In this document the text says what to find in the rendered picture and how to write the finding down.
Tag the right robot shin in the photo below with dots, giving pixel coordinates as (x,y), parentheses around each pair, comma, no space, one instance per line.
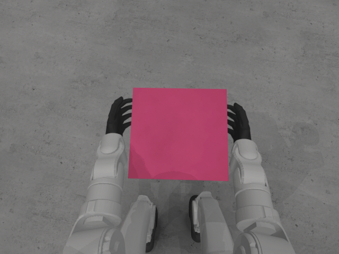
(202,194)

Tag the robot left thigh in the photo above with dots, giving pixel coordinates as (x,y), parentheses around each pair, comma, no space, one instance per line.
(139,220)

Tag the robot left upper arm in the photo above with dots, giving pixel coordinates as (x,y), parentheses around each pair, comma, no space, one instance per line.
(103,240)

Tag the right robot forearm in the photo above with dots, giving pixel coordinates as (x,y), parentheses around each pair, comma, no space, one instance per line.
(255,210)

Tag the left robot hand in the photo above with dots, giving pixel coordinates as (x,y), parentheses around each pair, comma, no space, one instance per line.
(116,119)

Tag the right robot hand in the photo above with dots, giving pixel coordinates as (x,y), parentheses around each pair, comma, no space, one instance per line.
(241,129)

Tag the carton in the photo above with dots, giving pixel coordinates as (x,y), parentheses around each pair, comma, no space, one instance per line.
(179,133)

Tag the left robot forearm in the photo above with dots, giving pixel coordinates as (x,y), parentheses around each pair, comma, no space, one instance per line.
(102,206)

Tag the robot right upper arm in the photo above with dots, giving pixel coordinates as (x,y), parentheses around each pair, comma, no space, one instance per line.
(256,243)

